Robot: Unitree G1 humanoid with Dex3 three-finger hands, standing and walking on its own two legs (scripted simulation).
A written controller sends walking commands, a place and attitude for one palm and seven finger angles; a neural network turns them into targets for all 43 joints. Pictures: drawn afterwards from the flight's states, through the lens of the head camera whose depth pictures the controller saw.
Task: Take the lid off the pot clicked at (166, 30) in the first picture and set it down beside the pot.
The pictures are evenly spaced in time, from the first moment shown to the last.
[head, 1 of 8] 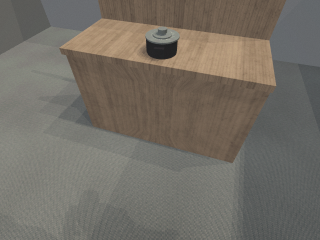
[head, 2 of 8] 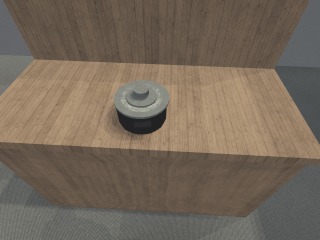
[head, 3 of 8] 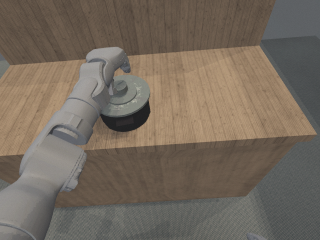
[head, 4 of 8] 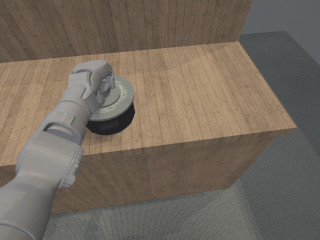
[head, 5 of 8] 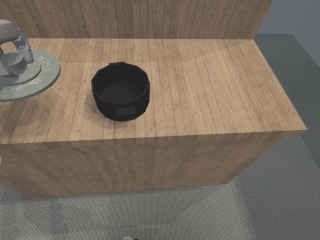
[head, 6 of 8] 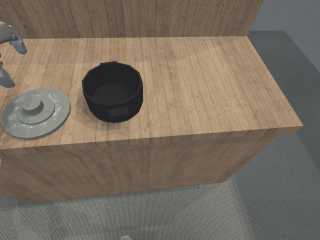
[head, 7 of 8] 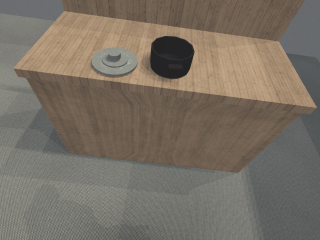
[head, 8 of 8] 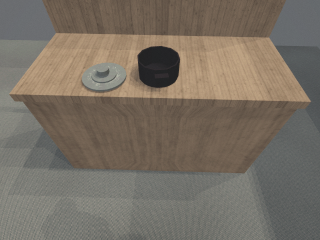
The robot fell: no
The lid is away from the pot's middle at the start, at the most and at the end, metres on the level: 0.00 0.24 0.23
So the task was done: yes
